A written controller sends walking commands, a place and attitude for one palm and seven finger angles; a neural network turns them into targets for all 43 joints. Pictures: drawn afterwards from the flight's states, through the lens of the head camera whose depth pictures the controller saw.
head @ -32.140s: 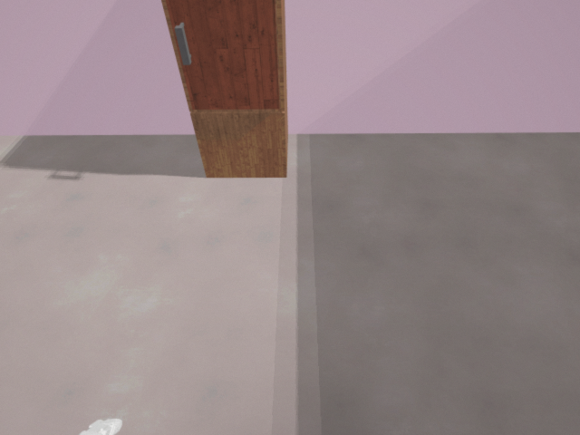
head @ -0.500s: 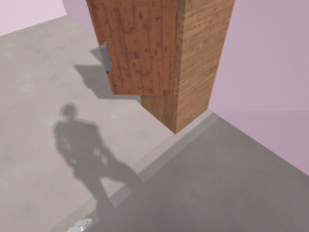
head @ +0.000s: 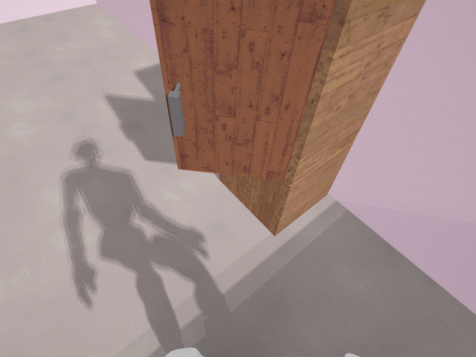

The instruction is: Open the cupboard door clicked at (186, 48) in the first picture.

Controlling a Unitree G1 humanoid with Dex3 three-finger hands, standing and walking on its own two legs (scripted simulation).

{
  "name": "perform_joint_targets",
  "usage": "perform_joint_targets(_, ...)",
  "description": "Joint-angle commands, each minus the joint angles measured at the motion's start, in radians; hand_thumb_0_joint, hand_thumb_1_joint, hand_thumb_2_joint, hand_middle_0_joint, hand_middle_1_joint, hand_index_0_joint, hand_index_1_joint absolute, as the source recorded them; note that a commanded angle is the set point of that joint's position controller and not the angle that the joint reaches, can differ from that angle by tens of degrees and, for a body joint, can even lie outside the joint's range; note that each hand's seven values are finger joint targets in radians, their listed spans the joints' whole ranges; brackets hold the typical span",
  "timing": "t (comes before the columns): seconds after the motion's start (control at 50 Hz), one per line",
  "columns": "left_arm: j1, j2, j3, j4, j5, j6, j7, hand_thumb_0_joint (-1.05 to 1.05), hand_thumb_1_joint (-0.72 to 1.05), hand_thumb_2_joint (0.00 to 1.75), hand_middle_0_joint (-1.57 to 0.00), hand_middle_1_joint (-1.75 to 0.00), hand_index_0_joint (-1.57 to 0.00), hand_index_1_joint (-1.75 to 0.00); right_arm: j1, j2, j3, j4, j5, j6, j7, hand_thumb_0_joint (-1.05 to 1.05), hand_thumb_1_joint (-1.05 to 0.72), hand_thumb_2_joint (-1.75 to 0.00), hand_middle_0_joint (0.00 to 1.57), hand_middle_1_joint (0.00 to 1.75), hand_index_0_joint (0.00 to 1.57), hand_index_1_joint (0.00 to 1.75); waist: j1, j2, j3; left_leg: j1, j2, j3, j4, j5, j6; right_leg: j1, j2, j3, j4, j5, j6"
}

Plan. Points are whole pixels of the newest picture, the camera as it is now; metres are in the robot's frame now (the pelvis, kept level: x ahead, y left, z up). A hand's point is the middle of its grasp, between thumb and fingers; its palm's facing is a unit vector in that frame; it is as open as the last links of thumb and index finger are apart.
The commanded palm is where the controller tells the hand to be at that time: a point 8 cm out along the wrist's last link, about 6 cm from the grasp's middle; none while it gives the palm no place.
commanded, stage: take the last steps up to it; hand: left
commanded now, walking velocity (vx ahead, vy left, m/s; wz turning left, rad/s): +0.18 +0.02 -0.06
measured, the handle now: (178, 109) +0.70 +0.24 -0.04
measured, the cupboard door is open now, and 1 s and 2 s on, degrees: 44 44 44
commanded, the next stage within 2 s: come to a stop and stand still in 0.10 s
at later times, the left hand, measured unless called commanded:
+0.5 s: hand (164, 310) +0.22 +0.17 -0.16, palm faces -0.01 -0.98 -0.20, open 7.4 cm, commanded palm none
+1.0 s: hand out of the picture +0.09 +0.18 -0.16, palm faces +0.01 -0.97 -0.26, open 7.4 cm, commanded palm none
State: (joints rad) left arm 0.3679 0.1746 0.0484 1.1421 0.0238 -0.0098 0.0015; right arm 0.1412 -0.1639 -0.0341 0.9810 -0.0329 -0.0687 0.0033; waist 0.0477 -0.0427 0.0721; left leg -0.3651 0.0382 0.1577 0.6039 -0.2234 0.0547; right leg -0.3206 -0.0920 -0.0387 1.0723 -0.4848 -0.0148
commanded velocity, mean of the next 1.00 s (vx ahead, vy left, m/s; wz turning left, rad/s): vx -0.07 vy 0.01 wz -0.01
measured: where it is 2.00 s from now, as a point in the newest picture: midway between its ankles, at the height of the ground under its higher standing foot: outside the picture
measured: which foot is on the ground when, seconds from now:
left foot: down 0.00-1.00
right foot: up 0.00-0.30, down 0.32-1.00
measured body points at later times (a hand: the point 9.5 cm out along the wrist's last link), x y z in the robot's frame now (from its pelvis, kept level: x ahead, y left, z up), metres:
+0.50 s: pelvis +0.12 +0.00 +0.01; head +0.14 +0.00 +0.46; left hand +0.22 +0.22 -0.14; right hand +0.08 -0.22 -0.15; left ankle +0.07 +0.10 -0.72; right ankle +0.13 -0.11 -0.72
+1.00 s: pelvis +0.07 -0.01 +0.01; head +0.09 -0.02 +0.46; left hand +0.09 +0.23 -0.14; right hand +0.17 -0.24 -0.14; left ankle +0.07 +0.10 -0.72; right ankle +0.08 -0.12 -0.72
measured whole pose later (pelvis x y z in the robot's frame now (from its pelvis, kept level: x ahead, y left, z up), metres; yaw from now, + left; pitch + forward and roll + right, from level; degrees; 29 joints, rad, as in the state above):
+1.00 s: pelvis +0.07 -0.01 +0.01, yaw -1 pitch -2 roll +0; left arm 0.29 0.18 0.00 1.02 0.02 -0.01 0.05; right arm 0.17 -0.19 -0.04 0.95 -0.01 0.00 -0.01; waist 0.01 0.02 0.06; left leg -0.21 0.01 0.09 0.57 -0.32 0.02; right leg -0.24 -0.01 -0.02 0.59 -0.31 -0.01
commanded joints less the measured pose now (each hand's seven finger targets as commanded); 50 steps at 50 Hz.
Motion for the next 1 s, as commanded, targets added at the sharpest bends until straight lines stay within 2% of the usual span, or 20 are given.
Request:
perform_joint_targets(0.0,-0.038,0.032,0.011,-0.109,0.003,-0.024,-0.012,0.00,0.90,0.90,-0.20,-0.30,-0.20,-0.30,0.168,-0.127,-0.016,0.009,0.005,-0.002,-0.030,0.00,-0.90,-0.90,0.20,0.30,0.20,0.30,-0.050,0.168,-0.053,0.162,0.282,-0.291,-0.409,0.018,0.101,-0.254,-0.040,0.027,0.116,0.128,0.000)
perform_joint_targets(0.1,-0.065,0.006,0.005,-0.127,0.001,-0.006,-0.012,0.00,0.90,0.90,-0.20,-0.30,-0.20,-0.30,0.171,-0.119,-0.016,0.024,0.004,-0.003,-0.027,0.00,-0.90,-0.90,0.20,0.30,0.20,0.30,-0.030,0.106,-0.046,0.125,0.240,-0.164,-0.425,0.127,0.113,-0.146,-0.023,-0.012,-0.150,0.201,0.011)
perform_joint_targets(0.22,-0.136,0.024,-0.005,-0.152,0.001,-0.004,-0.005,0.00,0.90,0.90,-0.20,-0.30,-0.20,-0.30,0.181,-0.116,-0.008,0.055,0.003,0.015,-0.032,0.00,-0.90,-0.90,0.20,0.30,0.20,0.30,-0.031,0.097,-0.025,0.106,0.219,-0.150,-0.330,0.202,0.095,0.031,0.027,-0.038,-0.433,0.243,0.016)
perform_joint_targets(0.26,-0.066,0.066,-0.002,-0.125,-0.003,-0.013,0.008,0.00,0.90,0.90,-0.20,-0.30,-0.20,-0.30,0.169,-0.087,0.003,0.067,0.014,0.018,-0.037,0.00,-0.90,-0.90,0.20,0.30,0.20,0.30,0.006,0.015,-0.068,0.078,0.140,-0.093,-0.186,0.248,0.007,0.202,-0.001,0.024,-0.629,0.486,0.015)
perform_joint_targets(0.3,-0.073,0.164,-0.003,-0.111,-0.009,-0.020,0.017,0.00,0.90,0.90,-0.20,-0.30,-0.20,-0.30,0.237,-0.061,0.006,0.079,0.029,0.035,-0.029,0.00,-0.90,-0.90,0.20,0.30,0.20,0.30,-0.044,-0.072,-0.106,0.051,0.021,-0.062,-0.144,-0.075,-0.074,0.239,-0.208,0.188,-0.647,0.830,-0.088)
perform_joint_targets(0.36,-0.127,0.156,-0.003,-0.118,-0.021,-0.016,0.036,0.00,0.90,0.90,-0.20,-0.30,-0.20,-0.30,0.277,-0.069,0.002,0.117,0.031,0.065,-0.034,0.00,-0.90,-0.90,0.20,0.30,0.20,0.30,-0.057,-0.198,-0.172,0.134,0.022,-0.070,-0.114,-0.008,-0.082,0.253,-0.176,0.133,-0.599,1.098,-0.101)
perform_joint_targets(0.42,-0.119,0.172,0.014,-0.121,-0.021,-0.001,0.045,0.00,0.90,0.90,-0.20,-0.30,-0.20,-0.30,0.258,-0.080,-0.009,0.110,0.032,0.079,-0.041,0.00,-0.90,-0.90,0.20,0.30,0.20,0.30,-0.041,-0.079,-0.185,0.125,0.027,-0.065,-0.083,0.114,-0.092,0.291,-0.182,0.120,-0.543,1.198,-0.108)
perform_joint_targets(0.52,-0.163,0.161,0.025,-0.150,-0.017,0.022,0.044,0.00,0.90,0.90,-0.20,-0.30,-0.20,-0.30,0.241,-0.087,-0.025,0.074,0.027,0.099,-0.043,0.00,-0.90,-0.90,0.20,0.30,0.20,0.30,-0.050,-0.003,-0.162,0.211,0.066,-0.087,-0.097,0.290,-0.074,0.147,-0.142,0.086,-0.535,0.927,-0.088)
perform_joint_targets(0.56,-0.191,0.111,0.017,-0.181,-0.017,0.032,0.039,0.00,0.90,0.90,-0.20,-0.30,-0.20,-0.30,0.235,-0.127,-0.034,0.054,0.015,0.098,-0.048,0.00,-0.90,-0.90,0.20,0.30,0.20,0.30,-0.058,0.169,-0.120,0.241,0.189,-0.190,-0.184,0.555,-0.005,0.039,-0.017,-0.012,-0.438,0.557,-0.016)
perform_joint_targets(0.6,-0.226,0.080,0.016,-0.198,-0.014,0.048,0.037,0.00,0.90,0.90,-0.20,-0.30,-0.20,-0.30,0.223,-0.140,-0.034,0.046,0.005,0.088,-0.058,0.00,-0.90,-0.90,0.20,0.30,0.20,0.30,-0.074,0.232,-0.062,0.229,0.281,-0.268,-0.248,0.714,0.114,-0.078,0.067,0.011,-0.210,-0.009,0.008)
perform_joint_targets(0.68,-0.193,0.058,0.014,-0.183,-0.012,0.050,0.029,0.00,0.90,0.90,-0.20,-0.30,-0.20,-0.30,0.120,-0.146,-0.029,0.016,-0.001,0.077,-0.058,0.00,-0.90,-0.90,0.20,0.30,0.20,0.30,-0.042,0.196,-0.049,0.229,0.251,-0.202,-0.210,0.659,0.125,-0.048,0.059,0.034,-0.244,0.003,0.005)
perform_joint_targets(0.74,-0.119,0.068,0.008,-0.156,-0.010,0.034,0.024,0.00,0.90,0.90,-0.20,-0.30,-0.20,-0.30,0.113,-0.156,-0.032,0.024,0.014,0.074,-0.052,0.00,-0.90,-0.90,0.20,0.30,0.20,0.30,-0.027,0.126,-0.098,0.264,0.198,-0.166,-0.148,0.530,0.065,0.087,0.062,0.005,-0.526,0.230,0.007)
perform_joint_targets(0.76,-0.087,0.089,0.009,-0.146,-0.008,0.024,0.026,0.00,0.90,0.90,-0.20,-0.30,-0.20,-0.30,0.111,-0.150,-0.036,0.021,0.021,0.076,-0.048,0.00,-0.90,-0.90,0.20,0.30,0.20,0.30,-0.023,0.065,-0.112,0.238,0.140,-0.145,-0.098,0.371,0.018,0.141,0.032,0.074,-0.637,0.468,-0.004)
perform_joint_targets(0.78,-0.096,0.138,0.010,-0.142,-0.003,0.013,0.032,0.00,0.90,0.90,-0.20,-0.30,-0.20,-0.30,0.127,-0.119,-0.034,0.014,0.030,0.080,-0.043,0.00,-0.90,-0.90,0.20,0.30,0.20,0.30,-0.052,-0.056,-0.107,0.170,0.067,-0.094,-0.062,0.118,-0.038,0.160,-0.086,0.207,-0.669,0.628,-0.046)
perform_joint_targets(0.8,-0.009,0.163,-0.001,-0.143,0.001,-0.002,0.080,0.00,0.90,0.90,-0.20,-0.30,-0.20,-0.30,0.030,-0.127,-0.032,-0.078,0.036,0.046,-0.038,0.00,-0.90,-0.90,0.20,0.30,0.20,0.30,-0.035,0.001,-0.086,0.160,0.037,-0.042,0.027,0.067,-0.077,0.154,-0.116,0.237,-0.593,1.248,-0.017)
perform_joint_targets(0.82,-0.023,0.204,0.004,-0.178,0.004,-0.028,0.075,0.00,0.90,0.90,-0.20,-0.30,-0.20,-0.30,0.072,-0.078,-0.023,-0.092,0.038,0.056,-0.022,0.00,-0.90,-0.90,0.20,0.30,0.20,0.30,-0.046,-0.109,-0.162,0.015,-0.002,-0.080,0.045,-0.145,-0.047,0.322,-0.141,0.248,-0.518,1.343,-0.066)
perform_joint_targets(0.86,-0.020,0.168,-0.003,-0.184,-0.002,-0.042,0.066,0.00,0.90,0.90,-0.20,-0.30,-0.20,-0.30,0.060,-0.084,-0.017,-0.105,0.035,0.063,-0.015,0.00,-0.90,-0.90,0.20,0.30,0.20,0.30,-0.037,-0.177,-0.231,0.012,-0.009,-0.112,0.024,-0.186,-0.032,0.373,-0.137,0.237,-0.520,1.226,-0.109)
perform_joint_targets(0.9,-0.083,0.165,-0.013,-0.207,-0.007,-0.038,0.061,0.00,0.90,0.90,-0.20,-0.30,-0.20,-0.30,0.099,-0.091,-0.015,-0.085,0.033,0.065,-0.018,0.00,-0.90,-0.90,0.20,0.30,0.20,0.30,-0.088,-0.050,-0.177,0.168,0.000,-0.125,-0.106,-0.053,-0.030,0.191,-0.107,0.203,-0.551,0.906,-0.093)
perform_joint_targets(0.94,-0.124,0.157,-0.020,-0.224,-0.006,-0.024,0.052,0.00,0.90,0.90,-0.20,-0.30,-0.20,-0.30,0.101,-0.133,-0.019,-0.070,0.019,0.055,-0.019,0.00,-0.90,-0.90,0.20,0.30,0.20,0.30,-0.080,0.151,-0.057,0.222,0.080,-0.182,-0.155,0.163,-0.006,0.023,-0.011,0.138,-0.578,0.480,-0.041)
perform_joint_targets(0.98,-0.100,0.149,-0.027,-0.206,-0.008,-0.014,0.045,0.00,0.90,0.90,-0.20,-0.30,-0.20,-0.30,0.067,-0.151,-0.010,-0.078,0.018,0.053,-0.020,0.00,-0.90,-0.90,0.20,0.30,0.20,0.30,-0.055,0.110,-0.015,0.152,0.108,-0.215,-0.202,0.084,0.012,0.037,0.028,0.108,-0.612,0.280,-0.021)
